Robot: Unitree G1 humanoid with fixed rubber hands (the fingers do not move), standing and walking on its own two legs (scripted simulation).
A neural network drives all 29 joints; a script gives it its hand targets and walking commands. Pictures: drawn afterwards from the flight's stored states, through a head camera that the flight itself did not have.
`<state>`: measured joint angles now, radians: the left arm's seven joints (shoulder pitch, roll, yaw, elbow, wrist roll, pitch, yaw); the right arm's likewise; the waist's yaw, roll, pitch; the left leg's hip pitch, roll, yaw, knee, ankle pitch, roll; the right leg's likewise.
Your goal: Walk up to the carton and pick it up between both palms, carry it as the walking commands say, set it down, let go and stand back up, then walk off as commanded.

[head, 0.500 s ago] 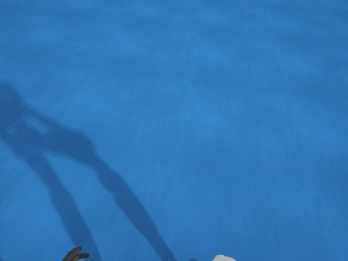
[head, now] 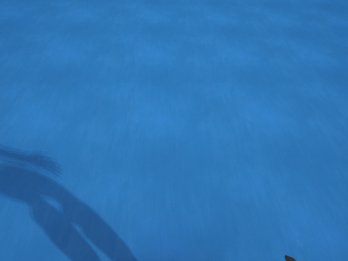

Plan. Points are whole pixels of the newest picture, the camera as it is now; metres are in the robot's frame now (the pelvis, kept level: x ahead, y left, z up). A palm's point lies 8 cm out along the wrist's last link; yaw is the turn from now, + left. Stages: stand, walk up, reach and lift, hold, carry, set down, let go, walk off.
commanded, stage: walk off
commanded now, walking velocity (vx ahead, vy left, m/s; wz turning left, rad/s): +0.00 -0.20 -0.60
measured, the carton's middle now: out of the picture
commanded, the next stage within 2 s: none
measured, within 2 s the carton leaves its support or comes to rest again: neither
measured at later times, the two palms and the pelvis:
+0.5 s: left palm (150, 252) +0.17 +0.08 -0.09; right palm out of the picture -0.07 -0.44 -0.13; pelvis -0.03 -0.14 +0.00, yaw -18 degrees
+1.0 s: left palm out of the picture +0.15 -0.04 -0.12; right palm out of the picture -0.20 -0.49 -0.07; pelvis -0.07 -0.21 +0.02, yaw -36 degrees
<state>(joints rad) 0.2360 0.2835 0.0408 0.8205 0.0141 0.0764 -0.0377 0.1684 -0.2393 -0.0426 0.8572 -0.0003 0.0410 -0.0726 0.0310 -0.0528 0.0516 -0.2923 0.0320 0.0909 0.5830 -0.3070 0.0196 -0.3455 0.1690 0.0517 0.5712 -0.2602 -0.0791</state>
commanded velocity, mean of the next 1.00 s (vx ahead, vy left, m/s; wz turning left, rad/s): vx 0.00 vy -0.20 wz -0.60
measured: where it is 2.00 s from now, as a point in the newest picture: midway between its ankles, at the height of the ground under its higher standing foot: outside the picture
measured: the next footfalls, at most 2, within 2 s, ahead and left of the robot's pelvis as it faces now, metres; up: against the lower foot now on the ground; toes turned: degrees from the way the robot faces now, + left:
right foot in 0.38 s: +0.00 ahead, -0.27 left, +0.00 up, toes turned -20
left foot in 0.80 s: +0.04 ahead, -0.12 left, +0.00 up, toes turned -23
